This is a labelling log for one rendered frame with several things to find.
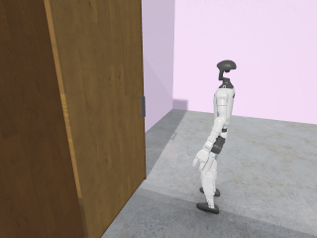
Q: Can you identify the robot left hand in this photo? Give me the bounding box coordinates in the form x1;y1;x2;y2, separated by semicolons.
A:
192;149;209;171

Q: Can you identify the handle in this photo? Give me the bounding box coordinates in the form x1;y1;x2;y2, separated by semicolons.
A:
138;96;146;118

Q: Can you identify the right robot shin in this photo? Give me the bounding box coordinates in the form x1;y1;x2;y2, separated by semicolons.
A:
208;159;217;191

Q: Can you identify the left robot forearm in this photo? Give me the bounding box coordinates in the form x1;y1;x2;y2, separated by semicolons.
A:
203;117;224;152

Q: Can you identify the wardrobe door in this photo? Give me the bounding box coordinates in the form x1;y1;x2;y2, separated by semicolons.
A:
0;0;85;238
44;0;146;238

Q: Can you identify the left robot foot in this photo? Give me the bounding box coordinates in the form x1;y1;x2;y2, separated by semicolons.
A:
196;202;220;214

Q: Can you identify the left robot upper arm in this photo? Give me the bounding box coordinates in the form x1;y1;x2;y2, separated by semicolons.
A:
214;89;229;126

